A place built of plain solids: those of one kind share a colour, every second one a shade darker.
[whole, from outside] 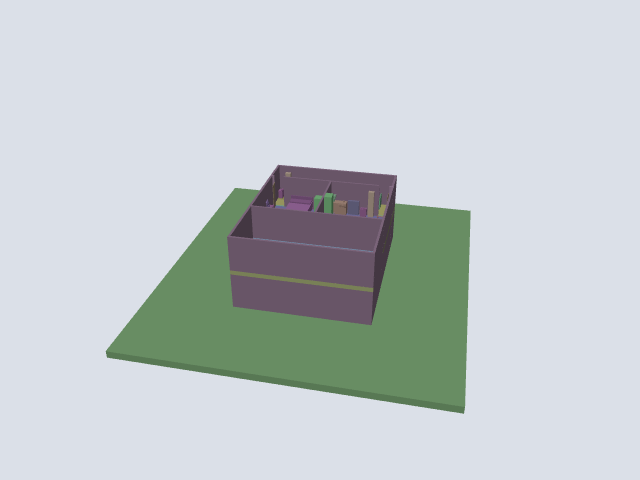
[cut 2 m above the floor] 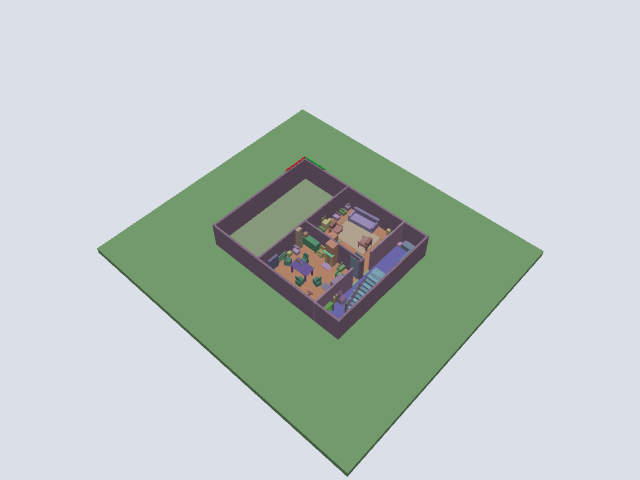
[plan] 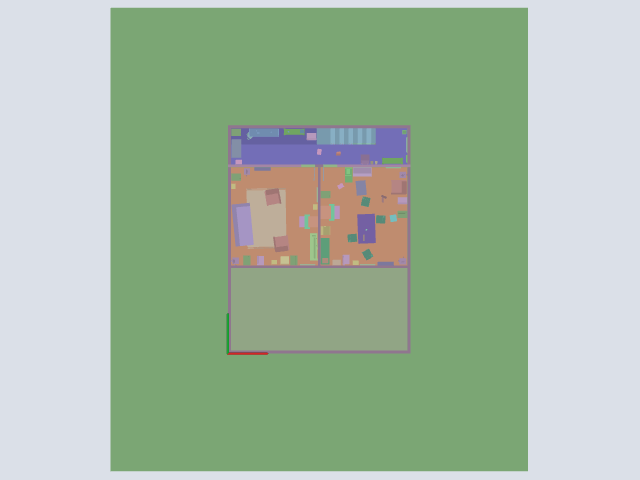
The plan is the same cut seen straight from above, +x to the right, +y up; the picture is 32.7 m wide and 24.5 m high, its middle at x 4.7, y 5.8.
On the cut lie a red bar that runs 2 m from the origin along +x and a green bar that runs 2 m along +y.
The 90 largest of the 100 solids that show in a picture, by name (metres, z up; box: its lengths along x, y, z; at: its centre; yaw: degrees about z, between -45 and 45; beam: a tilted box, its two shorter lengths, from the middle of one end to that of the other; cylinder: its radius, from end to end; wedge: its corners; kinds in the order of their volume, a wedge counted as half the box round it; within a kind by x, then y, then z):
{
 "under_1": {"box": [21.32, 23.66, 0.5], "at": [4.66, 5.83, -0.33]},
 "wall_1": {"box": [0.16, 4.21, 5.58], "at": [0.08, 2.27, 2.49]},
 "wall_2": {"box": [0.16, 5.02, 5.58], "at": [0.08, 7.01, 2.49]},
 "wall_3": {"box": [0.16, 1.85, 5.58], "at": [0.08, 10.57, 2.49]},
 "wall_4": {"box": [3.74, 0.13, 2.79], "at": [1.87, 9.59, 1.1]},
 "wall_5": {"box": [9.32, 0.16, 5.58], "at": [4.66, 0.08, 2.49]},
 "wall_6": {"box": [9.32, 0.13, 5.58], "at": [4.66, 4.43, 2.49]},
 "wall_7": {"box": [0.13, 5.02, 5.58], "at": [4.66, 7.01, 2.49]},
 "wall_8": {"box": [0.42, 0.13, 2.79], "at": [4.66, 9.59, 1.1]},
 "wall_9": {"box": [7.28, 0.13, 2.49], "at": [4.66, 9.59, 4.04]},
 "wall_10": {"box": [9.32, 0.16, 5.58], "at": [4.66, 11.58, 2.49]},
 "wall_11": {"box": [3.74, 0.13, 2.79], "at": [7.45, 9.59, 1.1]},
 "wall_12": {"box": [0.16, 4.21, 5.58], "at": [9.24, 2.27, 2.49]},
 "wall_13": {"box": [0.16, 5.02, 5.58], "at": [9.24, 7.01, 2.49]},
 "wall_14": {"box": [0.16, 1.85, 5.58], "at": [9.24, 10.57, 2.49]},
 "stair_1": {"box": [0.48, 0.83, 2.7], "at": [4.77, 11.09, 1.05]},
 "stair_2": {"box": [0.71, 0.83, 2.5], "at": [4.89, 11.09, 0.95]},
 "stair_3": {"box": [0.94, 0.83, 2.3], "at": [5.0, 11.09, 0.85]},
 "stair_4": {"box": [1.17, 0.83, 2.1], "at": [5.12, 11.09, 0.75]},
 "stair_5": {"box": [1.4, 0.83, 1.9], "at": [5.23, 11.09, 0.65]},
 "stair_6": {"box": [1.63, 0.83, 1.7], "at": [5.35, 11.09, 0.55]},
 "stair_7": {"box": [1.86, 0.83, 1.5], "at": [5.46, 11.09, 0.45]},
 "stair_8": {"box": [2.09, 0.83, 1.3], "at": [5.58, 11.09, 0.35]},
 "stair_9": {"box": [2.32, 0.83, 1.1], "at": [5.69, 11.09, 0.25]},
 "stair_10": {"box": [2.55, 0.83, 0.9], "at": [5.81, 11.09, 0.15]},
 "stair_11": {"box": [2.78, 0.83, 0.7], "at": [5.92, 11.09, 0.05]},
 "stair_12": {"box": [3.01, 0.83, 0.5], "at": [6.04, 11.09, -0.05]},
 "floor_stue_1": {"box": [4.44, 5.02, 0.5], "at": [2.38, 7.01, -0.25]},
 "floor_stue_2": {"box": [4.44, 5.02, 0.5], "at": [6.94, 7.01, -0.25]},
 "floor_gear_1": {"box": [9.0, 4.21, 0.5], "at": [4.66, 2.27, -0.25]},
 "floor_hall_1": {"box": [4.37, 0.83, 0.5], "at": [2.35, 11.09, -0.25]},
 "floor_hall_2": {"box": [9.0, 1.02, 0.5], "at": [4.66, 10.16, -0.25]},
 "floor_hall_3": {"box": [1.64, 0.83, 0.5], "at": [8.34, 11.09, -0.25]},
 "upper_floor_gear_loft_1": {"box": [9.0, 4.21, 0.16], "at": [4.66, 2.27, 2.71]},
 "double_bed_1": {"box": [1.7, 2.23, 0.4], "at": [2.43, 8.4, 3.29]},
 "double_bed_2": {"box": [1.6, 0.55, 0.2], "at": [2.43, 9.19, 3.49]},
 "double_bed_3": {"box": [1.67, 0.07, 1.05], "at": [2.43, 9.47, 3.32]},
 "fixture_breast_stue_1": {"box": [0.5, 0.56, 2.54], "at": [4.34, 6.73, 1.22]},
 "fixture_breast_stue_2": {"box": [0.53, 0.69, 2.54], "at": [4.99, 7.21, 1.22]},
 "fixture_stack_loft_1": {"box": [0.5, 0.56, 2.54], "at": [4.34, 6.73, 4.01]},
 "fixture_stack_loft_2": {"box": [0.53, 0.69, 2.54], "at": [4.99, 7.21, 4.01]},
 "upper_floor_landing_1": {"box": [9.0, 1.02, 0.16], "at": [4.66, 10.16, 2.71]},
 "sofa_1": {"box": [0.23, 2.16, 0.39], "at": [0.4, 6.55, 0.65], "yaw": 5.6},
 "sofa_2": {"box": [0.92, 0.17, 0.18], "at": [0.67, 7.57, 0.54], "yaw": 5.6},
 "sofa_3": {"box": [0.93, 2.16, 0.34], "at": [0.76, 6.58, 0.28], "yaw": 5.6},
 "sofa_4": {"box": [0.92, 0.17, 0.18], "at": [0.86, 5.59, 0.54], "yaw": 5.6},
 "tall_cupboard_1": {"box": [0.96, 0.47, 0.89], "at": [6.86, 9.28, 0.44]},
 "tall_cupboard_2": {"box": [0.92, 0.3, 0.99], "at": [6.86, 9.35, 1.38]},
 "chest_drawers_1": {"box": [1.13, 0.5, 1.0], "at": [5.38, 9.26, 3.29]},
 "leaning_mirror_1": {"box": [0.84, 0.19, 1.12], "at": [1.77, 9.43, 0.56]},
 "leaning_mirror_2": {"box": [0.83, 0.19, 1.12], "at": [6.43, 9.42, 3.35]},
 "leaning_mirror_3": {"box": [0.83, 0.2, 1.12], "at": [8.05, 4.6, 0.56]},
 "billy_1": {"box": [0.42, 0.28, 2.02], "at": [5.54, 4.65, 1.01]},
 "billy_2": {"box": [0.42, 0.28, 2.02], "at": [7.74, 9.37, 3.8]},
 "wall_band_1": {"box": [9.32, 0.16, 0.31], "at": [4.66, 0.08, 2.64]},
 "rug_1": {"box": [2.0, 2.9, 0.08], "at": [1.97, 6.9, -0.03], "yaw": 0.9},
 "armchair_frame_1": {"box": [0.62, 0.26, 0.41], "at": [2.25, 8.26, 0.61], "yaw": 10.0},
 "armchair_frame_2": {"box": [0.63, 0.74, 0.18], "at": [2.29, 7.99, 0.32], "yaw": 10.0},
 "armchair_frame_3": {"box": [0.63, 0.74, 0.18], "at": [2.73, 5.62, 0.32], "yaw": 7.6},
 "armchair_frame_4": {"box": [0.62, 0.26, 0.41], "at": [2.76, 5.34, 0.61], "yaw": 7.6},
 "armchair_frame_5": {"box": [0.74, 0.63, 0.18], "at": [8.72, 8.49, 0.32]},
 "armchair_frame_6": {"box": [0.26, 0.62, 0.41], "at": [9.0, 8.49, 0.61]},
 "sideboard_1": {"box": [0.45, 1.35, 0.71], "at": [4.96, 5.22, 0.51]},
 "recycling_tote_1": {"box": [0.5, 0.37, 0.29], "at": [0.42, 9.01, 0.14]},
 "recycling_tote_2": {"box": [0.5, 0.37, 0.29], "at": [0.42, 11.29, 0.14]},
 "recycling_tote_3": {"box": [0.37, 0.5, 0.29], "at": [0.97, 4.76, 0.14]},
 "recycling_tote_4": {"box": [0.37, 0.5, 0.29], "at": [3.37, 4.76, 0.14]},
 "recycling_tote_5": {"box": [0.5, 0.37, 0.29], "at": [4.99, 8.11, 0.14]},
 "recycling_tote_6": {"box": [0.5, 0.37, 0.29], "at": [8.9, 7.11, 0.14]},
 "trunk_1": {"box": [0.5, 0.95, 0.42], "at": [0.43, 10.47, 0.21]},
 "recycling_crate_1": {"box": [0.36, 0.48, 0.28], "at": [1.67, 4.75, 0.14]},
 "recycling_crate_2": {"box": [0.48, 0.36, 0.28], "at": [4.27, 11.08, 0.14]},
 "recycling_crate_3": {"box": [0.36, 0.48, 0.28], "at": [6.03, 4.8, 0.14]},
 "recycling_crate_4": {"box": [0.48, 0.36, 0.28], "at": [8.91, 7.81, 0.14]},
 "hamper_1": {"box": [0.33, 0.4, 0.63], "at": [0.35, 11.06, 3.11]},
 "hamper_2": {"box": [0.46, 0.33, 0.61], "at": [7.2, 9.33, 3.1]},
 "stacking_chair_1": {"box": [0.44, 0.42, 0.67], "at": [2.9, 4.77, 0.34]},
 "tv_stand_1": {"box": [0.37, 1.4, 0.046], "at": [4.37, 5.45, 0.36]},
 "tv_stand_2": {"box": [0.09, 1.08, 0.63], "at": [4.43, 5.39, 0.74]},
 "console_1": {"box": [1.05, 0.3, 0.13], "at": [3.38, 11.31, 0.71]},
 "console_2": {"box": [1.05, 0.3, 0.13], "at": [8.4, 9.84, 0.71]},
 "fixture_hearth_stue_1": {"box": [0.45, 0.56, 0.1], "at": [3.87, 6.73, 0.0]},
 "fixture_hearth_stue_2": {"box": [0.45, 0.69, 0.1], "at": [5.48, 7.21, 0.0]},
 "leaf_loft_door_1": {"box": [0.035, 0.71, 1.99], "at": [0.36, 9.17, 3.79], "yaw": 5.0},
 "leaf_stue_door_1": {"box": [0.035, 0.71, 1.99], "at": [4.89, 9.16, 1.0]},
 "dining_table_1": {"box": [0.9, 1.5, 0.031], "at": [7.08, 6.38, 0.73], "yaw": 2.0},
 "hook_row_1": {"box": [1.43, 0.4, 0.06], "at": [1.84, 11.28, 1.23]},
 "doormat_1": {"box": [0.51, 0.75, 0.08], "at": [6.8, 8.46, -0.03], "yaw": 5.4},
 "flat_cartons_1": {"box": [0.78, 0.05, 0.62], "at": [7.13, 4.54, 0.31]},
 "fixture_breast_stue_shelf_1": {"box": [0.29, 0.87, 0.04], "at": [5.3, 7.21, 1.28]}
}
